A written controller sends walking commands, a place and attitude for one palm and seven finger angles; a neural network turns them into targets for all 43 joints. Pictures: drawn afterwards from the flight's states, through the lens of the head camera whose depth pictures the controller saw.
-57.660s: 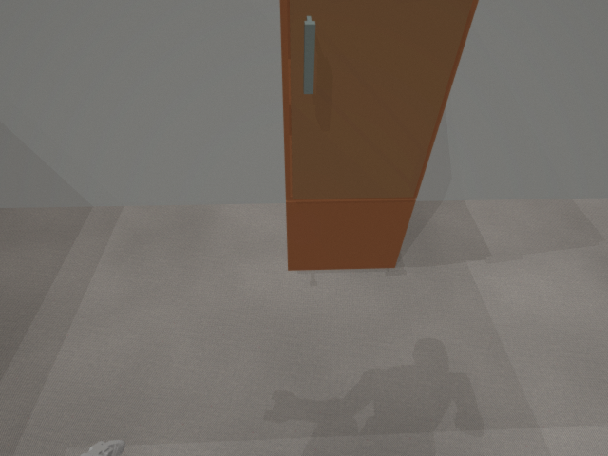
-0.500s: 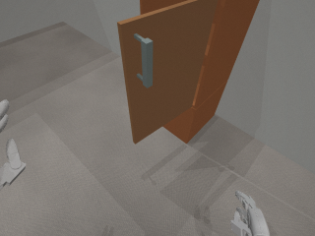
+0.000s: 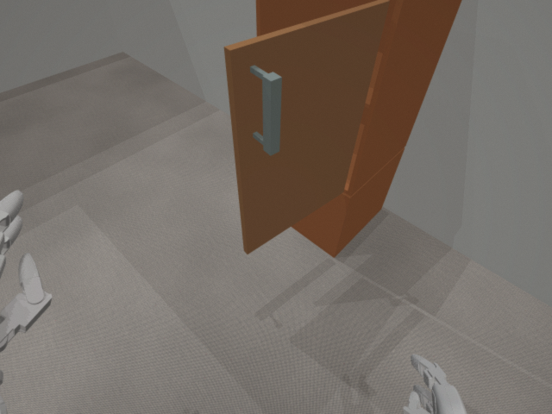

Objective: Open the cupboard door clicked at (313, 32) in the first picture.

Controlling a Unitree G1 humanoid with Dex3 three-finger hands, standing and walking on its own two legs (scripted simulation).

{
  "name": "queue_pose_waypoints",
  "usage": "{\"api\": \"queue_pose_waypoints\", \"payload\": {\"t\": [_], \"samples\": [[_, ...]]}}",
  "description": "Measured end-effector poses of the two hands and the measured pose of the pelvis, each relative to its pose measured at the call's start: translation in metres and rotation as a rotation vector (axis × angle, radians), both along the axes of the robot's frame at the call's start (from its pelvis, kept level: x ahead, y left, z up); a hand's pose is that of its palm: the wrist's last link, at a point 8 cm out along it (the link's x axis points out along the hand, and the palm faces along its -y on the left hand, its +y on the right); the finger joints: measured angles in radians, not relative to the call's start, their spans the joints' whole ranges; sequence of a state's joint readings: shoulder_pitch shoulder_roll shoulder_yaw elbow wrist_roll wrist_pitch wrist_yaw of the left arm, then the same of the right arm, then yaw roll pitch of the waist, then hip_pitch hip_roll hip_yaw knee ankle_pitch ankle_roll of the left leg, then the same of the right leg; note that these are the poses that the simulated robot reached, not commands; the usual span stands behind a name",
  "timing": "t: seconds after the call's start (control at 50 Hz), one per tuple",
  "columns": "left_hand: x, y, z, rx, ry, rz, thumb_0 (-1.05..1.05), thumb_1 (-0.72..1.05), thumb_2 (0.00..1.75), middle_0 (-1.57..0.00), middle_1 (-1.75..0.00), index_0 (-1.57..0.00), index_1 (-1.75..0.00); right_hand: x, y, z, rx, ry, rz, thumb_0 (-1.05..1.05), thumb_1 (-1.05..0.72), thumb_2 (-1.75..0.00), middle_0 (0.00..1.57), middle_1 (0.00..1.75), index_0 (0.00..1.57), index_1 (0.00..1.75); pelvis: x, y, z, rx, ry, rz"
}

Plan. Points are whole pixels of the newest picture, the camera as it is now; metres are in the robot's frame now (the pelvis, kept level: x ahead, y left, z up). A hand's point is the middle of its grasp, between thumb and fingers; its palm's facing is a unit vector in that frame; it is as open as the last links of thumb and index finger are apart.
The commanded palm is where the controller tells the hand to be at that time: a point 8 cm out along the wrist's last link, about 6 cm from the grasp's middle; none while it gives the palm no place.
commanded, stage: stop stepping back and stand still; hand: left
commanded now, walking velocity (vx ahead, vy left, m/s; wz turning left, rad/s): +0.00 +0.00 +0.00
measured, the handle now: (264, 111) +0.60 +0.07 +0.13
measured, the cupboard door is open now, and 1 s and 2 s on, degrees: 82 82 82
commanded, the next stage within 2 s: let the arm hang, fingers relaxed in 0.18 s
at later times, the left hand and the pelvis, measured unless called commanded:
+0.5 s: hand out of the picture +0.12 +0.22 -0.13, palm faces -0.03 -0.94 -0.34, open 7.4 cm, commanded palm none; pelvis -0.01 +0.00 -0.01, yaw +1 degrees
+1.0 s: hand out of the picture +0.01 +0.19 -0.17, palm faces +0.04 -0.96 -0.29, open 7.3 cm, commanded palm none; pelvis +0.00 -0.02 +0.00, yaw +2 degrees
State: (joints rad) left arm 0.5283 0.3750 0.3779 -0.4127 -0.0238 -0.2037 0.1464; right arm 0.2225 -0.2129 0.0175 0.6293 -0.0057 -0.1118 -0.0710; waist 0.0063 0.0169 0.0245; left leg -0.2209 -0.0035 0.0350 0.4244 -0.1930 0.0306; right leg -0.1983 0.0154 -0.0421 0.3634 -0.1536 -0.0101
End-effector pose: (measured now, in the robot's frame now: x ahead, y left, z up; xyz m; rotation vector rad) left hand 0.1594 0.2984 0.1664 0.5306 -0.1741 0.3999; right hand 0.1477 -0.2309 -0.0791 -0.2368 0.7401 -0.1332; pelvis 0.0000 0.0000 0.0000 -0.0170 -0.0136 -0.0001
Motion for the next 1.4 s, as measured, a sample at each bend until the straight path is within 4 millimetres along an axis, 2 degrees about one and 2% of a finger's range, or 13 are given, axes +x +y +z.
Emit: {"api": "queue_pose_waypoints", "payload": {"t": [0.28, 0.3, 0.34, 0.38, 0.44, 0.48, 0.54, 0.6, 0.72, 0.84, 1.02, 1.22, 1.4], "samples": [[0.001, 0.005, -0.002, 0.016, 0.023, -0.011, 0.01, 0.89, 0.90, -0.21, -0.30, -0.21, -0.30, 0.001, 0.001, 0.001, -0.012, 0.005, -0.001, 0.02, -0.90, -0.90, 0.20, 0.30, 0.21, 0.30, 0.001, 0.004, 0.000, -0.003, 0.011, 0.001], [0.004, 0.006, -0.010, 0.019, 0.046, -0.020, 0.01, 0.89, 0.90, -0.21, -0.30, -0.21, -0.30, 0.003, 0.001, -0.002, -0.002, 0.004, 0.017, 0.02, -0.90, -0.90, 0.20, 0.30, 0.21, 0.30, 0.001, 0.005, -0.001, -0.004, 0.020, 0.013], [0.015, 0.013, -0.052, -0.034, 0.216, -0.016, 0.00, 0.89, 0.90, -0.20, -0.30, -0.21, -0.30, 0.004, -0.002, -0.016, 0.013, 0.054, 0.058, 0.01, -0.90, -0.90, 0.20, 0.30, 0.21, 0.30, -0.002, 0.008, -0.004, 0.001, 0.032, 0.029], [0.017, 0.015, -0.111, -0.122, 0.465, 0.020, 0.00, 0.90, 0.90, -0.20, -0.30, -0.20, -0.30, 0.003, -0.008, -0.032, 0.020, 0.110, 0.065, 0.01, -0.90, -0.90, 0.20, 0.30, 0.21, 0.30, -0.005, 0.010, -0.008, 0.010, 0.038, 0.030], [-0.006, -0.001, -0.196, -0.241, 0.829, 0.052, 0.00, 0.90, 0.90, -0.20, -0.30, -0.20, -0.30, -0.008, -0.018, -0.048, 0.025, 0.176, 0.038, 0.01, -0.90, -0.90, 0.21, 0.30, 0.21, 0.30, -0.007, 0.008, -0.012, 0.023, 0.033, 0.020], [-0.032, -0.021, -0.240, -0.318, 1.018, 0.053, 0.00, 0.91, 0.90, -0.20, -0.30, -0.20, -0.30, -0.022, -0.024, -0.052, 0.020, 0.230, 0.015, 0.01, -0.90, -0.90, 0.21, 0.30, 0.21, 0.30, -0.008, 0.005, -0.013, 0.027, 0.027, 0.017], [-0.075, -0.056, -0.288, -0.445, 1.224, 0.050, 0.01, 0.91, 0.90, -0.20, -0.30, -0.20, -0.30, -0.050, -0.033, -0.053, -0.005, 0.340, -0.013, 0.01, -0.90, -0.90, 0.20, 0.30, 0.21, 0.30, -0.008, -0.002, -0.012, 0.028, 0.018, 0.023], [-0.112, -0.083, -0.314, -0.556, 1.350, 0.077, 0.01, 0.93, 0.90, -0.20, -0.30, -0.20, -0.30, -0.082, -0.039, -0.052, -0.034, 0.463, -0.035, 0.01, -0.90, -0.90, 0.20, 0.30, 0.21, 0.30, -0.007, -0.008, -0.010, 0.022, 0.011, 0.032], [-0.156, -0.079, -0.319, -0.601, 1.447, 0.186, 0.00, 0.97, 0.90, -0.21, -0.30, -0.21, -0.30, -0.126, -0.039, -0.055, -0.031, 0.630, -0.061, 0.01, -0.90, -0.90, 0.20, 0.30, 0.20, 0.30, -0.003, -0.016, -0.005, 0.009, 0.003, 0.047], [-0.174, -0.066, -0.306, -0.568, 1.489, 0.264, 0.00, 0.94, 0.90, -0.20, -0.30, -0.21, -0.30, -0.137, -0.026, -0.068, 0.033, 0.659, -0.071, 0.01, -0.90, -0.90, 0.20, 0.30, 0.20, 0.30, 0.000, -0.016, -0.003, 0.010, -0.006, 0.041], [-0.154, -0.059, -0.296, -0.529, 1.454, 0.280, 0.00, 0.91, 0.90, -0.20, -0.30, -0.20, -0.30, -0.133, -0.010, -0.077, 0.095, 0.649, -0.069, 0.01, -0.90, -0.90, 0.20, 0.30, 0.20, 0.30, 0.006, -0.016, -0.001, 0.016, -0.009, 0.030], [-0.120, -0.083, -0.303, -0.568, 1.406, 0.198, 0.00, 0.91, 0.90, -0.20, -0.30, -0.20, -0.30, -0.126, -0.009, -0.073, 0.087, 0.646, -0.083, 0.01, -0.90, -0.90, 0.20, 0.30, 0.20, 0.30, 0.015, -0.017, 0.001, 0.022, -0.010, 0.026], [-0.119, -0.088, -0.306, -0.584, 1.426, 0.199, 0.00, 0.92, 0.90, -0.20, -0.30, -0.20, -0.30, -0.119, -0.014, -0.069, 0.073, 0.648, -0.094, 0.01, -0.90, -0.90, 0.20, 0.30, 0.20, 0.30, 0.022, -0.019, 0.002, 0.021, -0.007, 0.027]]}}
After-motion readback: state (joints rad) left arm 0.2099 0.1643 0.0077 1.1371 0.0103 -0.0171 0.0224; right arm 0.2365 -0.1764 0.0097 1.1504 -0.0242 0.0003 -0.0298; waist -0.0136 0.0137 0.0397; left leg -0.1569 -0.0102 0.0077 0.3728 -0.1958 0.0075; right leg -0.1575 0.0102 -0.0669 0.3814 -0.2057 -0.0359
